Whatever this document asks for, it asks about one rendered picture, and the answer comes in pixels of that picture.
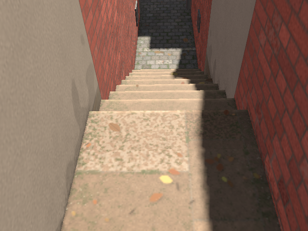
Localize stairs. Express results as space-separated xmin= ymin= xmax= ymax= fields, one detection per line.
xmin=99 ymin=68 xmax=238 ymax=112

